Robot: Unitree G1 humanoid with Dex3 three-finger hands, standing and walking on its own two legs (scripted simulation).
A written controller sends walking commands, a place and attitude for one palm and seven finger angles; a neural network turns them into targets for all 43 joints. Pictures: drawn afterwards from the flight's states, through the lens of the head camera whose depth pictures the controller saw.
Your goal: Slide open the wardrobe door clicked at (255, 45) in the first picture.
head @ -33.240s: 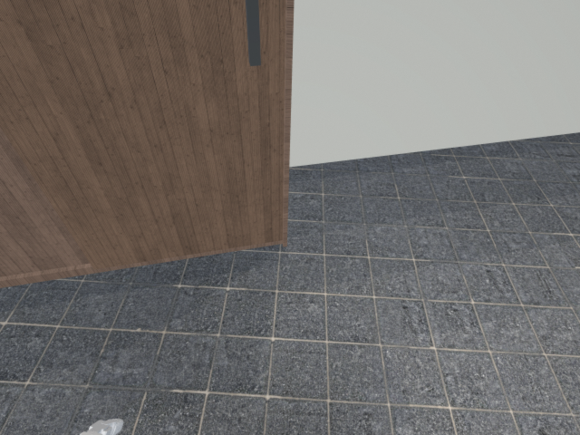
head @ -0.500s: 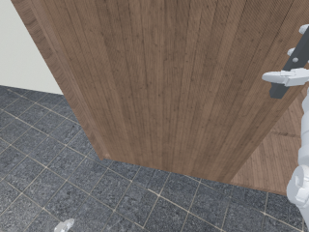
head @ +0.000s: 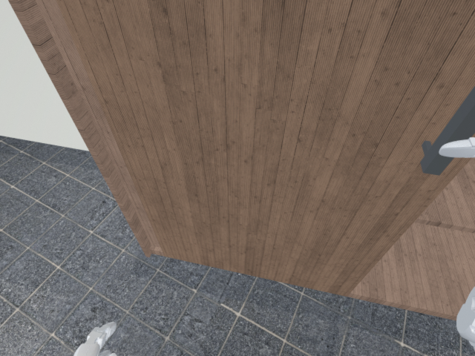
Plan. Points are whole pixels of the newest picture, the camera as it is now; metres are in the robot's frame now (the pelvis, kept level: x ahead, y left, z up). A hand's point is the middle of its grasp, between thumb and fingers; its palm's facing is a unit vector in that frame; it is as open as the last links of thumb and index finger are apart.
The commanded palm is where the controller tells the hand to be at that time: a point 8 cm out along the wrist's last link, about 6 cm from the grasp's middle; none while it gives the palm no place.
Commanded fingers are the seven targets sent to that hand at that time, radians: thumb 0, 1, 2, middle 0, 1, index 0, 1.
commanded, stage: slip the hand off the handle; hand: right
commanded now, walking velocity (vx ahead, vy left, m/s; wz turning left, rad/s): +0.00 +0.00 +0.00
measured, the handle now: out of the picture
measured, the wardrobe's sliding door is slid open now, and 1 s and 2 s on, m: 0.67 0.67 0.67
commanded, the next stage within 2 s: draw the hand back to the body in 1.04 s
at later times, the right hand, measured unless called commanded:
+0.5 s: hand out of the picture +0.41 -0.34 +0.23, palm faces +0.34 +0.93 -0.16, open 14.7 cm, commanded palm +0.35 -0.38 +0.23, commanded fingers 0.00 0.55 -0.20 0.25 1.15 0.25 1.15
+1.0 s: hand out of the picture +0.31 -0.34 +0.23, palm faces +0.36 +0.92 -0.14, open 14.7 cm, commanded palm +0.27 -0.37 +0.23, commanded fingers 0.00 0.55 -0.20 0.25 1.15 0.25 1.15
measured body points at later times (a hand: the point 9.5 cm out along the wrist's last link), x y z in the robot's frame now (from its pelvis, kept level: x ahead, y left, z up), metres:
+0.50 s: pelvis +0.00 -0.01 +0.00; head +0.02 -0.01 +0.45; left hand +0.06 +0.27 -0.11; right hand +0.38 -0.39 +0.24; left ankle -0.06 +0.10 -0.73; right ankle +0.06 -0.12 -0.73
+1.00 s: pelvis -0.02 -0.01 +0.00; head -0.03 -0.01 +0.45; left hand +0.16 +0.22 -0.08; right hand +0.28 -0.38 +0.24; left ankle -0.06 +0.10 -0.73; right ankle +0.06 -0.12 -0.73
